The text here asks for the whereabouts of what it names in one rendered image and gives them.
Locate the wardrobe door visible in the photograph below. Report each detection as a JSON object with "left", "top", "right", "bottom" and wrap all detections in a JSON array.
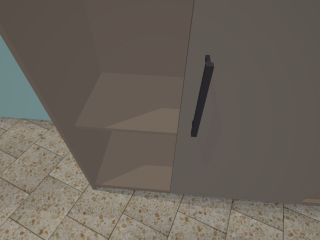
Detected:
[
  {"left": 307, "top": 190, "right": 320, "bottom": 200},
  {"left": 170, "top": 0, "right": 320, "bottom": 204}
]

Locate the handle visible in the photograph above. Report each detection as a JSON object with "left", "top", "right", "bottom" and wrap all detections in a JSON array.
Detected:
[{"left": 191, "top": 55, "right": 214, "bottom": 137}]

